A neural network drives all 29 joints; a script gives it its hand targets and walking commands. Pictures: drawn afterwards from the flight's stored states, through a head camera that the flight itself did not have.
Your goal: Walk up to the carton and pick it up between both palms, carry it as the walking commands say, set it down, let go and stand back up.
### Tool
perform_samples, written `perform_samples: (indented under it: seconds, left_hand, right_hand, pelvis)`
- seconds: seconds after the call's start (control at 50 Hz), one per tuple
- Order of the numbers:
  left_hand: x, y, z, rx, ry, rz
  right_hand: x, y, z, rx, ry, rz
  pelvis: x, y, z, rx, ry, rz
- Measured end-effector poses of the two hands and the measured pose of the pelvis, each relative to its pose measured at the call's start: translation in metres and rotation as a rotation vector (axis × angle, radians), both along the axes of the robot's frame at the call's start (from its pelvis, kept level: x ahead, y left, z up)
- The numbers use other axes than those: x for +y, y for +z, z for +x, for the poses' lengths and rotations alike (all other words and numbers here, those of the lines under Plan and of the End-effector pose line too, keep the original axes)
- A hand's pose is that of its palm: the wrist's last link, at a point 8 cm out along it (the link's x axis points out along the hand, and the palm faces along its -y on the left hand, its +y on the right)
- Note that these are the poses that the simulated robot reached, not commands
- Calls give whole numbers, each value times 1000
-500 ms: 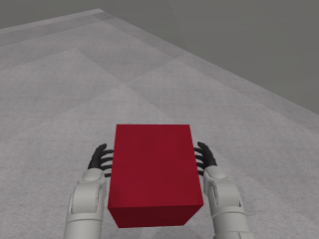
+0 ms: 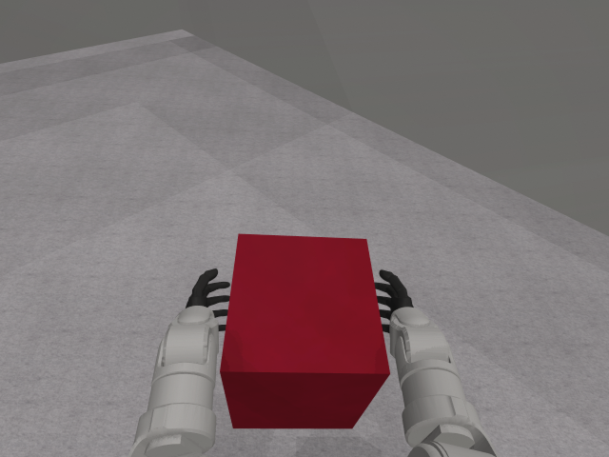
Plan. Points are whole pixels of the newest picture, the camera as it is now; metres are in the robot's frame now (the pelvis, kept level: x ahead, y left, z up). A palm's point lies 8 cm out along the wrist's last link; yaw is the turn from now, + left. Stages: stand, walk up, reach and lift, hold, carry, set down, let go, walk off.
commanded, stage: set down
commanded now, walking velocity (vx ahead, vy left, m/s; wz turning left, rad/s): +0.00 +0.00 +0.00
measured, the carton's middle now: (298, 336) +0.32 +0.04 -0.06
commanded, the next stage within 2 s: none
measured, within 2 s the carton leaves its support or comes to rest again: neither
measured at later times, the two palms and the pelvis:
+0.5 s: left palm (199, 340) +0.29 +0.19 -0.06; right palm (378, 333) +0.34 -0.09 -0.06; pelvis +0.00 -0.01 -0.02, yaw +1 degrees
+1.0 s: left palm (209, 348) +0.33 +0.20 -0.16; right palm (365, 346) +0.37 -0.09 -0.15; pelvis -0.03 +0.01 -0.10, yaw +1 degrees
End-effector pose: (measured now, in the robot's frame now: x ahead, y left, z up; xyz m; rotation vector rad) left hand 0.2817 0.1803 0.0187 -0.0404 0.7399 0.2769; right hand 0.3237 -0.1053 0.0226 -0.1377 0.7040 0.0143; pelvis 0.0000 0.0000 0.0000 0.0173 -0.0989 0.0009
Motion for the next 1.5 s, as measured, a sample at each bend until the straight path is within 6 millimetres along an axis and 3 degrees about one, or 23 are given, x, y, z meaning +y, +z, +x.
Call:
perform_samples:
  seconds: [0.3,0.54,0.94,1.5]
  left_hand:
    - [9,-46,3,-11,44,-4]
    - [16,-90,12,-23,40,-15]
    - [18,-167,41,-54,26,-26]
    - [28,-263,63,-50,30,-15]
  right_hand:
    - [10,-45,14,-1,2,45]
    - [17,-88,20,-10,-17,52]
    - [17,-165,42,-36,-61,81]
    - [28,-262,66,-29,-56,92]
  pelvis:
    - [-13,-8,4,169,22,-17]
    - [-8,-26,-5,329,19,-27]
    - [7,-86,-26,570,26,-39]
    - [-4,-164,-30,737,21,-43]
